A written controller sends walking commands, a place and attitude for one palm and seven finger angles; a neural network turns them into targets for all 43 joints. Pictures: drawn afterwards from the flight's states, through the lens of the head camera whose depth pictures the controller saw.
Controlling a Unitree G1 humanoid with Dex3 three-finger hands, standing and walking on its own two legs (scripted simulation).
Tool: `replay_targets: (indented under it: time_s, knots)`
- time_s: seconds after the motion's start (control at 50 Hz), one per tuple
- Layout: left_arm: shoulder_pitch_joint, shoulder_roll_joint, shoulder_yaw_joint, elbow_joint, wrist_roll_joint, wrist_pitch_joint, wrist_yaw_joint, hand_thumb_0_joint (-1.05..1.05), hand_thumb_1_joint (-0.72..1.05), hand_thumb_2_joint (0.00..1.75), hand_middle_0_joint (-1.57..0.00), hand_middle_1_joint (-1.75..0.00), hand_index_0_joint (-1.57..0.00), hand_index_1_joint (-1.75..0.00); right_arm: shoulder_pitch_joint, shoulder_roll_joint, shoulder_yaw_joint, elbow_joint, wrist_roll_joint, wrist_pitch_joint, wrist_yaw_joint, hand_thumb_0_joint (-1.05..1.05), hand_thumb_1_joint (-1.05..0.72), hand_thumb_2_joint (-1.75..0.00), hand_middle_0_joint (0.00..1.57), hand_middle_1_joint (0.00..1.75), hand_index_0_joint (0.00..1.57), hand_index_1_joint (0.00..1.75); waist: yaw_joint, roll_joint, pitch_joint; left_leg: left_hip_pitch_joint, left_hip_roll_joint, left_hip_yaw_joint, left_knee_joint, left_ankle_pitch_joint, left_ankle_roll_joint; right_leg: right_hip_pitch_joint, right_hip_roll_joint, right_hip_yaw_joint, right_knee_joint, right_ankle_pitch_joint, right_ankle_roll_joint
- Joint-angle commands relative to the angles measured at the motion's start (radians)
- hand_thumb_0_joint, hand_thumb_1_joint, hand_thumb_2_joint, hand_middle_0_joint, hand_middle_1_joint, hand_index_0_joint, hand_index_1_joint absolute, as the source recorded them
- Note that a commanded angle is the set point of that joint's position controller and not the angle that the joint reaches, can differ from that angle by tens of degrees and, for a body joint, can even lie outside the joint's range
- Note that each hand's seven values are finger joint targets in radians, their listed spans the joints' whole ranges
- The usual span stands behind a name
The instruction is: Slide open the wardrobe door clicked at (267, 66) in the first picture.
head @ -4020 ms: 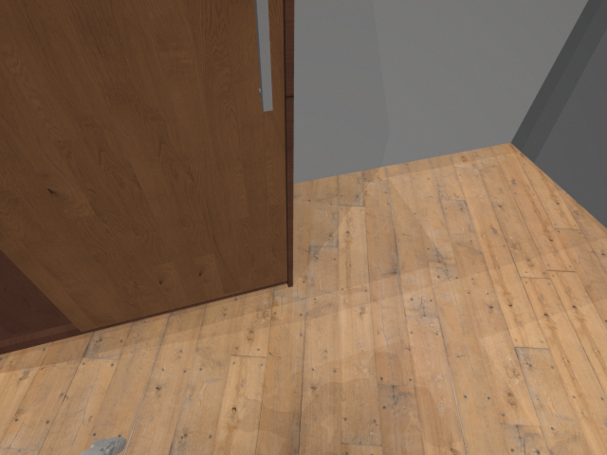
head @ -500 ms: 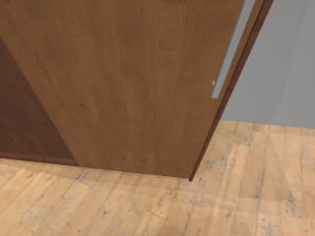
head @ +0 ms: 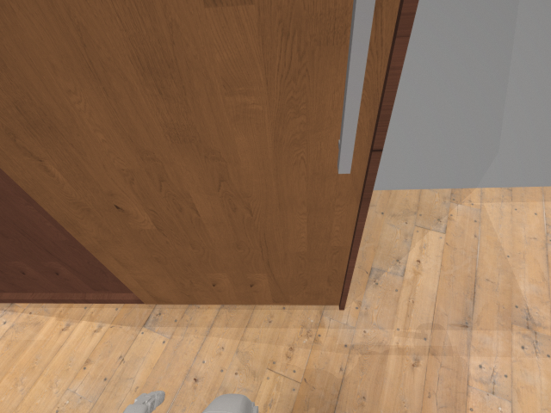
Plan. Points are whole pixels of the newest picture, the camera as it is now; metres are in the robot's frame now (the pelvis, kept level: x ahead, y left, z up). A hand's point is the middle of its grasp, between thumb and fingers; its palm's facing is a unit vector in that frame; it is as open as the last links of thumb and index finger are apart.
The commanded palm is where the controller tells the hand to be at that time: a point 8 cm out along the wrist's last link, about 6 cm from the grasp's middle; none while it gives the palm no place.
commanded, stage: come to a stop and stand still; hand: right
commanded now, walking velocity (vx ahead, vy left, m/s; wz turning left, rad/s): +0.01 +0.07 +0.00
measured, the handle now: (351, 78) +0.50 -0.09 +0.21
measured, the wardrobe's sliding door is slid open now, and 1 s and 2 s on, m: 0.00 0.00 0.00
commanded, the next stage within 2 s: look again from close up in 1.44 s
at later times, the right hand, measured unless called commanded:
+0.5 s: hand out of the picture -0.06 -0.12 -0.18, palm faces +0.03 +0.99 -0.16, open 7.4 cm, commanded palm none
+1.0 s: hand out of the picture -0.08 -0.13 -0.18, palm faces +0.01 +0.99 -0.17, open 7.4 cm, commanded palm none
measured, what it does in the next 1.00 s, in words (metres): steps on the spot: left foot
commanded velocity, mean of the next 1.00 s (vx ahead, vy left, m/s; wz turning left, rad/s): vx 0.00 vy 0.00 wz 0.00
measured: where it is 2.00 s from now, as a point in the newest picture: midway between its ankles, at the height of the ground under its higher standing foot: outside the picture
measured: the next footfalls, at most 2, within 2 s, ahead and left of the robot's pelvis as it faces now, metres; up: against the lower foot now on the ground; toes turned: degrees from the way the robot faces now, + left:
left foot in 0.28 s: -0.04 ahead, +0.17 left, +0.00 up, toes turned +4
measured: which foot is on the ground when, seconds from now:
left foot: up 0.00-0.26, down 0.28-1.00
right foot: down 0.00-1.00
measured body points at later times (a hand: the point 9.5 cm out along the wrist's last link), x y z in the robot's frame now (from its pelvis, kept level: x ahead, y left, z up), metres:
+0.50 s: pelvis -0.05 +0.04 +0.00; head -0.06 +0.04 +0.45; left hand -0.08 +0.27 -0.16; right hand -0.06 -0.17 -0.16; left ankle -0.08 +0.16 -0.74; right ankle -0.01 -0.09 -0.74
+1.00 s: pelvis -0.07 +0.03 +0.00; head -0.05 +0.03 +0.45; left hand -0.08 +0.24 -0.16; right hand -0.08 -0.18 -0.16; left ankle -0.08 +0.16 -0.74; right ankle -0.01 -0.09 -0.74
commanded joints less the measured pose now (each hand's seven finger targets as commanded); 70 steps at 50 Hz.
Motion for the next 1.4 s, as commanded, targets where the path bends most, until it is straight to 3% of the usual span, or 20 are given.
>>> replay_targets:
  time_s: [0.0,0.16,0.2,0.22,0.24,0.26,0.28,0.32,0.36,0.4,0.52,0.86,0.88,0.9,0.92,0.94,0.96,1.0,1.08,1.38]
  knots:
    - [0.116,0.158,0.037,-0.023,-0.008,-0.016,0.012,0.0,0.9,0.9,-0.2,-0.3,-0.2,-0.3,0.089,-0.044,0.0,-0.039,0.002,-0.006,0.01,0.0,-0.9,-0.9,0.2,0.3,0.2,0.3,0.035,-0.196,-0.185,-0.022,0.027,-0.033,-0.048,0.023,-0.014,0.237,-0.257,0.223,-0.186,0.472,-0.105]
    - [0.133,0.173,0.053,0.011,-0.002,-0.001,-0.013,0.0,0.9,0.9,-0.2,-0.3,-0.2,-0.3,0.092,-0.01,0.029,-0.034,0.001,-0.016,0.019,0.0,-0.9,-0.9,0.2,0.3,0.2,0.3,0.053,-0.223,-0.121,0.149,0.037,0.053,-0.489,-0.026,0.023,0.138,-0.239,0.276,-0.304,-0.056,-0.078]
    - [0.11,0.179,0.058,0.017,-0.004,0.003,-0.019,0.0,0.9,0.9,-0.2,-0.3,-0.2,-0.3,0.194,0.003,0.03,0.006,0.007,-0.022,0.016,0.0,-0.9,-0.9,0.2,0.3,0.2,0.3,0.01,-0.217,-0.153,0.274,0.018,0.098,-0.669,0.09,0.037,0.095,-0.201,0.226,-0.315,-0.133,-0.03]
    - [0.104,0.164,0.062,0.017,-0.007,0.006,-0.021,0.0,0.9,0.9,-0.2,-0.3,-0.2,-0.3,0.238,-0.004,0.029,0.025,0.003,-0.026,0.014,0.0,-0.9,-0.9,0.2,0.3,0.2,0.3,-0.002,-0.18,-0.139,0.348,0.021,0.112,-0.769,0.165,0.043,0.038,-0.162,0.184,-0.298,-0.189,0.009]
    - [0.118,0.126,0.055,0.022,-0.014,0.009,-0.025,0.0,0.9,0.9,-0.2,-0.3,-0.2,-0.3,0.253,-0.031,0.027,0.031,-0.003,-0.032,0.009,0.0,-0.9,-0.9,0.2,0.3,0.2,0.3,-0.001,-0.098,-0.111,0.375,0.081,0.036,-0.863,0.154,0.066,-0.025,-0.11,0.142,-0.228,-0.22,0.052]
    - [0.133,0.068,0.04,0.024,-0.022,0.011,-0.03,0.0,0.9,0.9,-0.2,-0.3,-0.2,-0.3,0.218,-0.082,0.026,0.019,-0.008,-0.046,0.004,0.0,-0.9,-0.9,0.2,0.3,0.2,0.3,0.017,0.041,-0.091,0.298,0.229,-0.148,-0.958,0.027,0.122,-0.044,-0.044,0.088,-0.1,-0.196,0.09]
    - [0.119,0.042,0.026,0.012,-0.018,0.015,-0.037,0.0,0.9,0.9,-0.2,-0.3,-0.2,-0.3,0.15,-0.119,0.024,-0.003,-0.005,-0.046,0.004,0.0,-0.9,-0.9,0.2,0.3,0.2,0.3,0.028,0.114,-0.048,0.149,0.32,-0.212,-1.032,-0.113,0.17,-0.016,-0.007,0.064,-0.026,-0.177,0.1]
    - [0.103,0.064,0.026,0.035,-0.009,0.026,-0.036,0.0,0.9,0.9,-0.2,-0.3,-0.2,-0.3,0.052,-0.087,0.03,-0.016,0.002,-0.057,0.0,0.0,-0.9,-0.9,0.2,0.3,0.2,0.3,0.027,0.21,0.041,-0.009,0.277,-0.195,-1.058,-0.132,0.168,0.02,-0.017,0.101,0.13,-0.138,0.08]
    - [0.178,0.051,0.017,0.078,-0.011,0.019,-0.034,0.0,0.9,0.9,-0.2,-0.3,-0.2,-0.3,0.03,-0.048,0.041,-0.001,0.004,-0.064,-0.001,0.0,-0.9,-0.9,0.2,0.3,0.2,0.3,0.06,0.12,0.02,0.07,0.222,-0.102,-0.973,0.077,0.156,0.023,-0.025,0.097,0.129,-0.081,0.077]
    - [0.221,0.039,0.002,0.112,-0.012,0.004,-0.026,0.0,0.9,0.9,-0.2,-0.3,-0.2,-0.3,0.079,-0.028,0.052,0.031,0.013,-0.074,0.004,0.0,-0.9,-0.9,0.2,0.3,0.2,0.3,0.055,0.065,-0.001,0.117,0.184,-0.047,-0.877,0.213,0.124,0.083,-0.027,0.09,0.005,0.022,0.084]
    - [0.232,0.064,-0.013,0.172,-0.016,-0.02,-0.007,0.0,0.9,0.9,-0.2,-0.3,-0.2,-0.3,0.159,-0.001,0.056,0.1,0.023,-0.062,0.004,0.0,-0.9,-0.9,0.2,0.3,0.2,0.3,0.011,-0.111,-0.006,0.217,0.105,-0.014,-0.822,0.224,0.055,0.097,-0.075,0.151,-0.156,0.115,0.071]
    - [0.252,0.044,-0.002,0.171,-0.014,-0.015,-0.008,0.0,0.9,0.9,-0.2,-0.3,-0.2,-0.3,0.194,0.032,0.059,0.11,0.012,-0.064,0.002,0.0,-0.9,-0.9,0.2,0.3,0.2,0.3,0.019,-0.039,0.008,0.149,0.1,-0.027,-0.85,0.107,0.057,0.095,-0.062,0.149,-0.176,-0.053,0.065]
    - [0.253,0.04,-0.003,0.17,-0.013,-0.017,-0.008,0.0,0.9,0.9,-0.2,-0.3,-0.2,-0.3,0.195,0.036,0.058,0.11,0.011,-0.065,0.002,0.0,-0.9,-0.9,0.2,0.3,0.2,0.3,0.021,-0.046,0.002,0.154,0.1,-0.025,-0.845,0.124,0.058,0.095,-0.064,0.15,-0.179,-0.045,0.064]
    - [0.137,0.086,-0.009,0.089,-0.018,-0.034,-0.021,0.0,0.9,0.9,-0.2,-0.3,-0.2,-0.3,0.257,-0.004,0.071,0.118,-0.005,-0.092,-0.033,0.0,-0.9,-0.9,0.2,0.3,0.2,0.3,-0.022,-0.044,0.032,0.164,0.14,-0.083,-0.845,0.418,0.067,0.022,-0.057,0.122,0.052,0.07,0.087]
    - [0.213,0.032,-0.012,0.065,-0.017,-0.027,-0.031,0.0,0.9,0.9,-0.2,-0.3,-0.2,-0.3,0.18,-0.044,0.066,0.061,0.0,-0.102,-0.026,0.0,-0.9,-0.9,0.2,0.3,0.2,0.3,0.06,-0.037,-0.054,0.149,0.178,-0.091,-0.854,0.151,0.096,0.051,-0.029,0.113,0.027,-0.079,0.077]
    - [0.244,0.05,-0.014,0.074,-0.011,-0.023,-0.036,0.0,0.9,0.9,-0.2,-0.3,-0.2,-0.3,0.143,-0.041,0.067,0.038,0.003,-0.104,-0.021,0.0,-0.9,-0.9,0.2,0.3,0.2,0.3,0.067,-0.028,-0.045,0.098,0.148,-0.07,-0.833,-0.003,0.108,0.059,-0.024,0.114,0.03,-0.09,0.069]
    - [0.276,0.048,-0.015,0.065,-0.002,-0.034,-0.039,0.0,0.9,0.9,-0.2,-0.3,-0.2,-0.3,0.137,-0.029,0.062,0.026,0.0,-0.107,-0.018,0.0,-0.9,-0.9,0.2,0.3,0.2,0.3,0.069,-0.123,-0.088,0.114,0.132,-0.023,-0.768,0.086,0.109,0.086,-0.03,0.126,0.004,0.013,0.064]
    - [0.259,0.077,-0.014,0.047,-0.007,-0.038,-0.032,0.0,0.9,0.9,-0.2,-0.3,-0.2,-0.3,0.175,-0.015,0.065,0.029,0.006,-0.097,-0.012,0.0,-0.9,-0.9,0.2,0.3,0.2,0.3,0.041,-0.164,-0.065,0.151,0.077,0.012,-0.707,0.085,0.09,0.027,-0.065,0.183,-0.064,-0.018,0.038]
    - [0.223,0.105,-0.012,0.014,-0.008,-0.038,-0.027,0.0,0.9,0.9,-0.2,-0.3,-0.2,-0.3,0.195,-0.01,0.068,0.023,0.004,-0.087,-0.005,0.0,-0.9,-0.9,0.2,0.3,0.2,0.3,0.02,-0.079,-0.021,0.175,0.074,0.013,-0.702,0.106,0.083,-0.027,-0.063,0.201,-0.116,-0.088,0.025]
    - [0.142,0.183,-0.006,0.025,-0.013,-0.047,-0.027,0.0,0.9,0.9,-0.2,-0.3,-0.2,-0.3,0.138,-0.114,0.056,-0.014,0.005,-0.087,0.005,0.0,-0.9,-0.9,0.2,0.3,0.2,0.3,0.013,-0.053,-0.06,0.203,0.103,-0.016,-0.745,0.233,0.069,0.077,-0.062,0.156,-0.107,0.07,0.032]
